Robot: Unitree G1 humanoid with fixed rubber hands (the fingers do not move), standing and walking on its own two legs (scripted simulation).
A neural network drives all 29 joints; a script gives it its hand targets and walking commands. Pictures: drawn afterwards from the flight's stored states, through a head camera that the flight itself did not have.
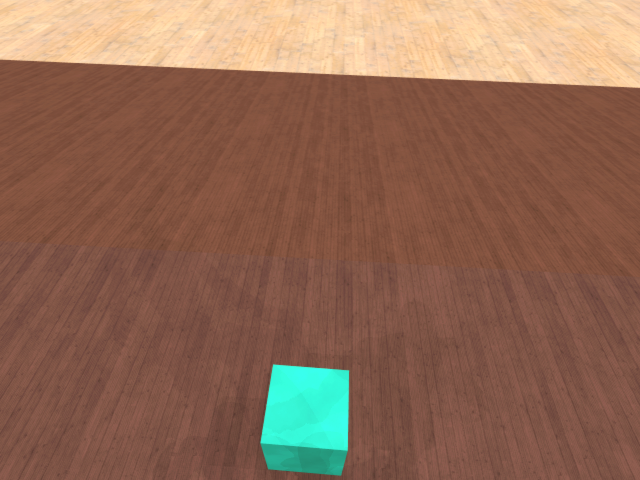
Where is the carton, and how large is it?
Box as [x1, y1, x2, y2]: [261, 365, 348, 475]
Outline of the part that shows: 273,365 261,437 261,446 268,468 340,475 347,451 348,370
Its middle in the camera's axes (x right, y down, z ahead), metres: -0.03 +0.51 +1.08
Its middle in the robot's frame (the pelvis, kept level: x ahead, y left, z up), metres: +0.42 +0.03 -0.66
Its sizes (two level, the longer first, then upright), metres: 0.210 0.200 0.250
